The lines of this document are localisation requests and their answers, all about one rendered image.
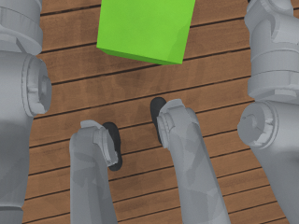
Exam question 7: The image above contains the carton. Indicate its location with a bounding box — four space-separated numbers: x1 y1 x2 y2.
96 0 195 65

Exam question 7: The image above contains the robot left upper arm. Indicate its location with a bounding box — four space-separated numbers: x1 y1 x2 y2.
0 50 52 224

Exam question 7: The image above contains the robot right foot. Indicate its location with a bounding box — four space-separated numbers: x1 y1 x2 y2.
149 97 166 145

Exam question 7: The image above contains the robot left thigh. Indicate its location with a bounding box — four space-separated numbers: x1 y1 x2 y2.
70 126 119 224

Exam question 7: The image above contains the robot right upper arm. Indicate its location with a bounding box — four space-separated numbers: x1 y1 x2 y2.
237 100 299 224

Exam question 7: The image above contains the left robot forearm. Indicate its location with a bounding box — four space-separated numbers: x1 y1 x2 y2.
0 0 43 56

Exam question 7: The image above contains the right robot forearm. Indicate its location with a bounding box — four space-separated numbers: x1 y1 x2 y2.
244 0 299 105

